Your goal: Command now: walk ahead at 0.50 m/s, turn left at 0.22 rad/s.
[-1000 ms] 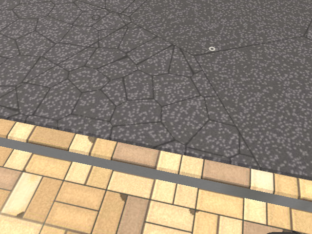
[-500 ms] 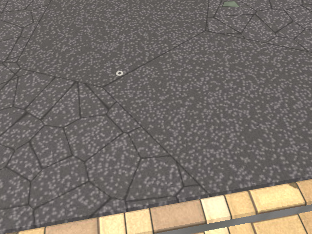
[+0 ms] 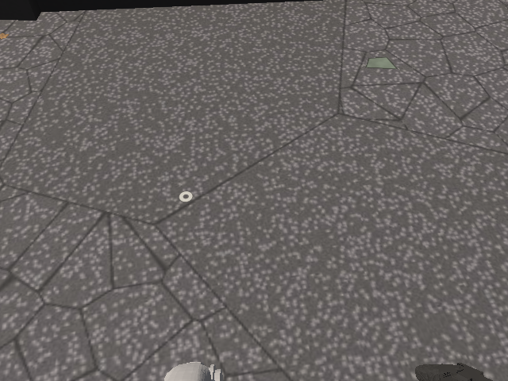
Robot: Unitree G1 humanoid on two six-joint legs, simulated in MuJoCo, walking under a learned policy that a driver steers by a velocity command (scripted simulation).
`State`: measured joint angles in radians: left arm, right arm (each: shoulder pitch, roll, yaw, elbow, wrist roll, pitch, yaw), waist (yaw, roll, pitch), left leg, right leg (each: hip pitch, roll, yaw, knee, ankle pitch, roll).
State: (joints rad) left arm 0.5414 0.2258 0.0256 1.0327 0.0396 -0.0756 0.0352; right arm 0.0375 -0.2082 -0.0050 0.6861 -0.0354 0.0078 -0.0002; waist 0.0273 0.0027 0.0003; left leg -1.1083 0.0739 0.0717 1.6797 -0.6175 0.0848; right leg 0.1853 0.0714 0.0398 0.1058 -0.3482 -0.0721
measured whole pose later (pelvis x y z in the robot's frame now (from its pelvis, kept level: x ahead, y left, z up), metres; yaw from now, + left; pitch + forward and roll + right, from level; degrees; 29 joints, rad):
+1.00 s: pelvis +0.65 +0.19 +0.11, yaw +22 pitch +4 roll -2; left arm 0.45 0.23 0.03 0.96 -0.03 -0.09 0.00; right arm 0.01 -0.24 0.00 0.68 0.02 -0.09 0.01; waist 0.11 0.04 -0.01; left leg -0.68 0.09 -0.07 0.63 0.04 -0.01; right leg -0.07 0.05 -0.02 0.25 -0.25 -0.02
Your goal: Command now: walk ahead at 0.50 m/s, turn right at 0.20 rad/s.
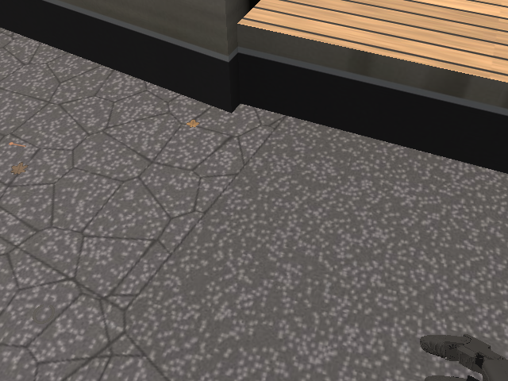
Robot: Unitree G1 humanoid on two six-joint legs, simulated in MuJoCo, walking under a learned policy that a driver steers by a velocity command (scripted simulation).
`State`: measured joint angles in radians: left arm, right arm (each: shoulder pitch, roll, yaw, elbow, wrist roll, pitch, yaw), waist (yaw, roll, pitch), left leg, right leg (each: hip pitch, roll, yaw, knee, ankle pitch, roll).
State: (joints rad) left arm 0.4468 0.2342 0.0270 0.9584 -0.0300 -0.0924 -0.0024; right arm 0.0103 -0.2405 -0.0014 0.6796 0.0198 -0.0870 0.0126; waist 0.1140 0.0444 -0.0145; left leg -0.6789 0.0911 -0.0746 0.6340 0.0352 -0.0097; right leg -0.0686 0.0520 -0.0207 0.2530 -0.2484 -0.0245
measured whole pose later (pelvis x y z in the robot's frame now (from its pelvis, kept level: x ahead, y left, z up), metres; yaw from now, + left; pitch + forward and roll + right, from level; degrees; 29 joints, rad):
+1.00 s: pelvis +0.51 -0.12 +0.00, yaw -27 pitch +2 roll -1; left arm 0.33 0.26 0.07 0.77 -0.01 -0.06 0.00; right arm 0.06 -0.26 -0.05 0.75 0.01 -0.09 0.03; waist 0.06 0.05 0.00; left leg -0.63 0.07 -0.02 0.59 0.06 0.00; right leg -0.04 0.09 0.06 0.30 -0.30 -0.07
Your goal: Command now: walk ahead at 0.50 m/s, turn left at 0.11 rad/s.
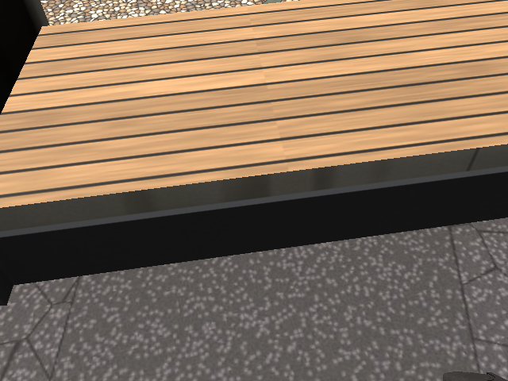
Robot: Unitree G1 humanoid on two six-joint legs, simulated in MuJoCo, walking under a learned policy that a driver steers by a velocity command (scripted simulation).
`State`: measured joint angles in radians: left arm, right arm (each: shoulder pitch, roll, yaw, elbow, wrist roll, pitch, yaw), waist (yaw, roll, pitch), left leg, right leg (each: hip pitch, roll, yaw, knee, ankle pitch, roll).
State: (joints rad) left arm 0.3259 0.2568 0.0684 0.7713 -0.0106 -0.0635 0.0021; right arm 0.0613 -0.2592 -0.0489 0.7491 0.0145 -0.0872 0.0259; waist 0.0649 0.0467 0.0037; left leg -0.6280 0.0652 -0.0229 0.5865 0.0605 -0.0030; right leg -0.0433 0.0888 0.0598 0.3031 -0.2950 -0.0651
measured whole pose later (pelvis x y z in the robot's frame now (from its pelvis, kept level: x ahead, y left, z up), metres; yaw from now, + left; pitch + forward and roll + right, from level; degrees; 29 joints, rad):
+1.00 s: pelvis +0.30 +0.03 -0.01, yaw +9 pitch +0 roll +0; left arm 0.07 0.25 0.03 0.86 0.01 -0.03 0.02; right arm 0.19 -0.28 -0.02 0.96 -0.01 0.02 -0.03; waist -0.01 0.00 0.02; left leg -0.08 -0.04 -0.07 0.48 -0.39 0.03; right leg -0.33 0.03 0.00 0.51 -0.17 -0.03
